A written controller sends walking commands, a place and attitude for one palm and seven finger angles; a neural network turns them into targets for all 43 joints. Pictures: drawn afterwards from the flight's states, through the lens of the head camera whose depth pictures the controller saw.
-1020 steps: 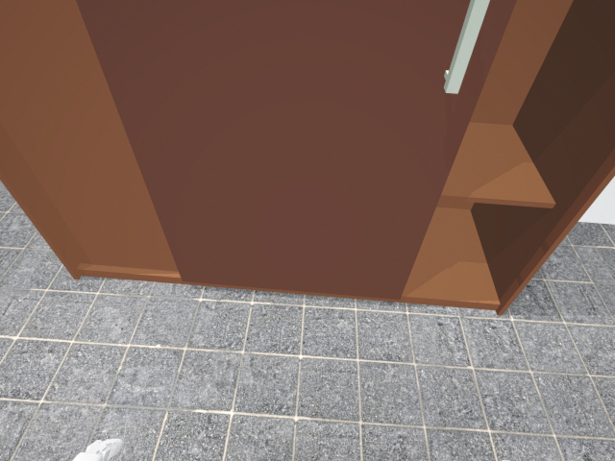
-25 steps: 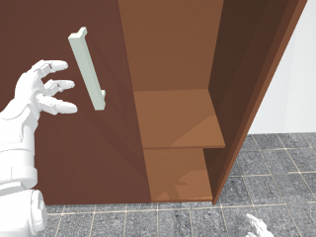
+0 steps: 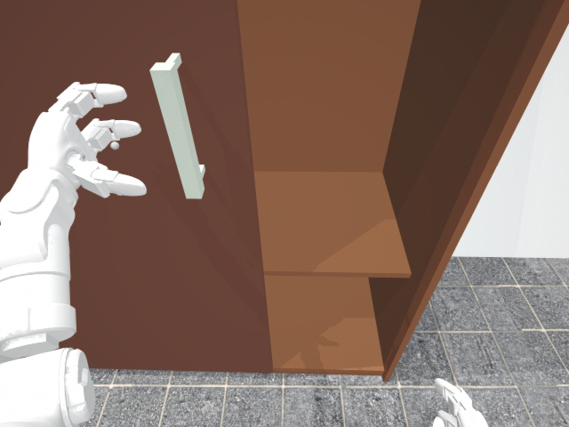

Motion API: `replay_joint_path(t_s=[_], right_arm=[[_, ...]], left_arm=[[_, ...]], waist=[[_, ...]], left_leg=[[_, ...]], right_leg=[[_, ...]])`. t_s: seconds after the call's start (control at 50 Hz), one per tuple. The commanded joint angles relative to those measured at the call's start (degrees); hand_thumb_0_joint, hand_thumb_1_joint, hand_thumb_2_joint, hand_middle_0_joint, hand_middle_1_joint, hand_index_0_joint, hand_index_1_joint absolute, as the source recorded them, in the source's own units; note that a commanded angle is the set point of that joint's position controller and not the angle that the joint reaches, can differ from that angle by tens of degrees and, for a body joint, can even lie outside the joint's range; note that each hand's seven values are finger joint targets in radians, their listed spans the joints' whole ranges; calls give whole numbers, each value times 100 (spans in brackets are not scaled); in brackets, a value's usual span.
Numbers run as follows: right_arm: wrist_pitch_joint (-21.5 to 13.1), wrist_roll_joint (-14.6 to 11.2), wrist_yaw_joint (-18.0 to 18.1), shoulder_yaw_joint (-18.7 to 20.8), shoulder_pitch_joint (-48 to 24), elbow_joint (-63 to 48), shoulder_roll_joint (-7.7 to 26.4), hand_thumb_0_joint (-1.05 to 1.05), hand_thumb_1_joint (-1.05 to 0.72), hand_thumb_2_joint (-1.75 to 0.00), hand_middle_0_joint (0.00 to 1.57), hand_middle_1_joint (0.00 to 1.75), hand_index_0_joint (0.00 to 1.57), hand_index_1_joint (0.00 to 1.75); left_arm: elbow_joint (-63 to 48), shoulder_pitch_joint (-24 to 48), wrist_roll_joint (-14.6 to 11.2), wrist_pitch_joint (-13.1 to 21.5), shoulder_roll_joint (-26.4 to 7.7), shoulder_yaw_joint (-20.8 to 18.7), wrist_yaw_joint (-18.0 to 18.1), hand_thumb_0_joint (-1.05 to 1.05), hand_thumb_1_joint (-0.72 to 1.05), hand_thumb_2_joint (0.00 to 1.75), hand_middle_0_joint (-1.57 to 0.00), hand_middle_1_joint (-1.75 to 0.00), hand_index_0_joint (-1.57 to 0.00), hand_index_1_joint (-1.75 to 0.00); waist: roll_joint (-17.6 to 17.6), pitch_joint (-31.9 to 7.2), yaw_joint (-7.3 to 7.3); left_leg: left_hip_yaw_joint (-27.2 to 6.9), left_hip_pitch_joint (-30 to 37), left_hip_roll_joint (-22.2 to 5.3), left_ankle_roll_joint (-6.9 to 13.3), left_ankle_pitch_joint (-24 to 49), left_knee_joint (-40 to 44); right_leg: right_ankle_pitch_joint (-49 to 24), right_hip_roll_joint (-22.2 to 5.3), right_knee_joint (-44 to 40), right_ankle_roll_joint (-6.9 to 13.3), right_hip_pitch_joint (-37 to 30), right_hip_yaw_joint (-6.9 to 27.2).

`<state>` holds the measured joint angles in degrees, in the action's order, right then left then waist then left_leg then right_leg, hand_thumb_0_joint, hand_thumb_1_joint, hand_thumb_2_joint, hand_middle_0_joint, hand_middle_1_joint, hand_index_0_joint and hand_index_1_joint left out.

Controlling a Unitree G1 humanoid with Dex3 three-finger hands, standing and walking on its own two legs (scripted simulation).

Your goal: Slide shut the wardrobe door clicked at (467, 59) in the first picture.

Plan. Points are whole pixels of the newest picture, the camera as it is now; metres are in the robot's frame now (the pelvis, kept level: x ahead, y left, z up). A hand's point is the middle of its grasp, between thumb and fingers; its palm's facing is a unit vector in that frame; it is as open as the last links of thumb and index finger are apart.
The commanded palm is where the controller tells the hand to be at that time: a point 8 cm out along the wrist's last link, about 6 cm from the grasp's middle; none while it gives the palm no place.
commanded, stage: move the hooked fingers beside the handle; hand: left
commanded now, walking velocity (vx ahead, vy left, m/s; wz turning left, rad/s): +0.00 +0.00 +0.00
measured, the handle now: (185, 130) +0.45 +0.17 +0.23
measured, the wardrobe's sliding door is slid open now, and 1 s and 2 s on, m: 0.38 0.38 0.38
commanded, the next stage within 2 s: feel for the door with the fingertips in 1.88 s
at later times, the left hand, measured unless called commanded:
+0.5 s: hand (128, 161) +0.39 +0.24 +0.21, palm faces +0.09 -1.00 -0.05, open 13.9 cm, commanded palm +0.36 +0.28 +0.23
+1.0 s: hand (118, 145) +0.39 +0.24 +0.24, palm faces +0.08 -1.00 -0.01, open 13.9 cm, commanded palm +0.37 +0.29 +0.23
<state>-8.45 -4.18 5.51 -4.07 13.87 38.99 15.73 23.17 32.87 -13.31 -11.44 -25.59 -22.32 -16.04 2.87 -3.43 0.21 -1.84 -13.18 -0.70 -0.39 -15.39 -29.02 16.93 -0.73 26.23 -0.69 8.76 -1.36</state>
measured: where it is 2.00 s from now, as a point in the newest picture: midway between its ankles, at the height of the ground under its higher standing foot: outside the picture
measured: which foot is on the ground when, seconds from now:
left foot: down 0.00-1.00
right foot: down 0.00-1.00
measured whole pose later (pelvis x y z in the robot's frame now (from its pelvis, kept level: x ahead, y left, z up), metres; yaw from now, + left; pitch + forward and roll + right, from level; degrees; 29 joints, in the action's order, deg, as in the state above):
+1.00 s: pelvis +0.00 +0.00 +0.00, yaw +0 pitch +0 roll -1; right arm -8.2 -4.2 5.6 -3.8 14.0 39.0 15.9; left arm 25.9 33.8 -13.1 -10.7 -26.7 -23.2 -16.8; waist 2.8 -3.2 -0.2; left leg -2.0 -13.5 -1.1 -0.7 -15.7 -29.0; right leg 17.1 -0.3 26.1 -0.4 9.1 -1.5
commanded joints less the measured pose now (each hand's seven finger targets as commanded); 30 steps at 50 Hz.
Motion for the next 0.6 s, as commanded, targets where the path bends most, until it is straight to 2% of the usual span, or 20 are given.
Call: replay_joint_path(t_s=[0.0, 0.04, 0.06, 0.1, 0.14, 0.16, 0.18, 0.2, 0.22, 0.26, 0.28, 0.3, 0.34, 0.36, 0.4, 0.44, 0.46, 0.5, 0.56, 0.58], right_arm=[[-133, -67, 109, 265, -554, -744, 825, 0, -90, -90, 20, 30, 20, 30], [-111, -78, 101, 289, -576, -853, 821, 0, -90, -90, 20, 30, 20, 30], [-118, -70, 96, 320, -572, -910, 819, 0, -90, -90, 20, 30, 20, 30], [-153, -22, 77, 327, -560, -1000, 784, 0, -90, -90, 20, 30, 20, 30], [-262, 11, 87, 323, -608, -1040, 721, 0, -90, -90, 20, 30, 20, 30], [-315, 31, 87, 319, -612, -1050, 700, 0, -90, -90, 20, 30, 20, 30], [-330, 48, 88, 297, -579, -960, 694, 0, -90, -90, 20, 30, 20, 30], [-357, 59, 86, 307, -548, -905, 717, 0, -90, -90, 20, 30, 20, 30], [-368, 48, 90, 276, -574, -872, 695, 0, -90, -90, 20, 30, 20, 30], [-346, 19, 98, 282, -542, -752, 721, 0, -90, -90, 20, 30, 20, 30], [-292, 12, 83, 280, -484, -712, 747, 0, -90, -90, 20, 30, 20, 30], [-239, -14, 82, 260, -478, -710, 759, 0, -90, -90, 20, 30, 20, 30], [-145, -68, 83, 266, -480, -777, 797, 0, -90, -90, 20, 30, 20, 30], [-129, -74, 72, 284, -458, -833, 825, 0, -90, -90, 20, 30, 20, 30], [-125, -54, 42, 329, -450, -946, 839, 0, -90, -90, 20, 30, 20, 30], [-182, -14, 32, 356, -498, -1073, 784, 0, -90, -90, 20, 30, 20, 30], [-227, 2, 33, 370, -521, -1104, 758, 0, -90, -90, 20, 30, 20, 30], [-303, 39, 22, 337, -531, -1096, 701, 0, -90, -90, 20, 30, 20, 30], [-380, 51, 48, 332, -536, -937, 706, 0, -90, -90, 20, 30, 20, 30], [-344, 48, 52, 324, -502, -834, 729, 0, -90, -90, 20, 30, 20, 30]], left_arm=[[261, 1988, 5, -376, -1554, -94, -59, 0, -50, 30, -30, -120, -30, -120], [92, 2303, 43, -464, -1422, 124, -87, 0, -50, 30, -30, -120, -30, -120], [-150, 2384, 34, -389, -1593, -22, -71, 0, -50, 30, -30, -120, -30, -120], [-841, 2761, -8, -18, -1865, -229, -35, 0, -50, 30, -30, -120, -30, -120], [-1745, 3587, -69, 467, -1847, -179, 2, 0, -50, 30, -30, -120, -30, -120], [-1946, 3608, -75, 634, -1961, -336, 36, 0, -50, 30, -30, -120, -30, -120], [-1933, 3585, -96, 755, -2003, -354, 71, 0, -50, 30, -30, -120, -30, -120], [-1834, 3491, -108, 801, -2148, -581, 104, 0, -50, 30, -30, -120, -30, -120], [-1568, 3342, -96, 746, -1972, -460, 87, 0, -50, 30, -30, -120, -30, -120], [-790, 2939, -53, 461, -1909, -464, 82, 0, -50, 30, -30, -120, -30, -120], [-327, 2533, 8, 259, -1901, -458, 70, 0, -50, 30, -30, -120, -30, -120], [55, 2328, 41, 48, -1735, -290, 42, 0, -50, 30, -30, -120, -30, -120], [536, 2066, 87, -339, -1497, 30, -42, 0, -50, 30, -30, -120, -30, -120], [515, 2130, 71, -404, -1431, 106, -74, 0, -50, 30, -30, -120, -30, -120], [97, 2180, 32, -294, -1656, -107, -102, 0, -50, 30, -30, -120, -30, -120], [-847, 2673, -34, 53, -1820, -268, -80, 0, -50, 30, -30, -120, -30, -120], [-1383, 3030, -47, 288, -1984, -384, -54, 0, -50, 30, -30, -120, -30, -120], [-2085, 3292, -81, 680, -2038, -468, 50, 0, -50, 30, -30, -120, -30, -120], [-1844, 3112, -89, 724, -2084, -675, 125, 0, -50, 30, -30, -120, -30, -120], [-1453, 2886, -38, 592, -2154, -700, 131, 0, -50, 30, -30, -120, -30, -120]], waist=[[-103, -306, -104], [-134, -522, -158], [-183, -841, -145], [-127, -1413, -131], [111, -2024, -215], [295, -2251, -172], [308, -2173, -195], [303, -2205, -153], [471, -2002, -135], [296, -1415, -107], [395, -1089, -34], [188, -730, -65], [-85, -371, -96], [-229, -462, -110], [-334, -925, -68], [-241, -1596, -80], [-60, -1960, -91], [135, -2202, -117], [383, -2090, -78], [430, -1751, -49]], left_leg=[[67, 284, 87, 250, 979, 405], [48, 377, 82, 261, 1029, 360], [43, 521, 85, 278, 1181, 294], [6, 786, 100, 280, 1407, 235], [-29, 1305, 94, 286, 1749, 166], [-46, 1518, 84, 272, 1964, 138], [-32, 1519, 68, 268, 1982, 137], [-45, 1533, 75, 267, 2023, 155], [-19, 1421, 81, 247, 1954, 196], [10, 1044, 78, 244, 1666, 280], [45, 763, 99, 231, 1458, 319], [53, 522, 91, 232, 1338, 390], [74, 259, 79, 240, 1062, 425], [55, 257, 79, 247, 1030, 419], [57, 435, 86, 267, 1279, 331], [55, 840, 98, 294, 1658, 230], [47, 1082, 99, 291, 1850, 179], [-3, 1364, 77, 281, 2040, 171], [43, 1434, 80, 272, 2150, 176], [86, 1199, 85, 264, 1983, 188]], right_leg=[[-1327, 95, -404, 175, 541, -192], [-1345, 77, -375, 166, 584, -193], [-1490, 82, -347, 171, 470, -165], [-1684, 108, -301, 186, 211, -139], [-1968, 135, -240, 197, 73, -110], [-2090, 141, -201, 209, 31, -102], [-2092, 152, -239, 197, 34, -101], [-2160, 162, -242, 206, -27, -102], [-2106, 146, -240, 211, 14, -103], [-1903, 141, -304, 206, 147, -145], [-1722, 128, -357, 221, 185, -151], [-1676, 112, -359, 212, 259, -184], [-1416, 102, -403, 176, 487, -205], [-1390, 96, -402, 166, 496, -208], [-1627, 109, -340, 181, 287, -192], [-1989, 127, -264, 184, 67, -145], [-2136, 136, -219, 186, -39, -115], [-2203, 163, -203, 192, -88, -118], [-2307, 166, -214, 191, -77, -106], [-2190, 155, -270, 198, -47, -113]])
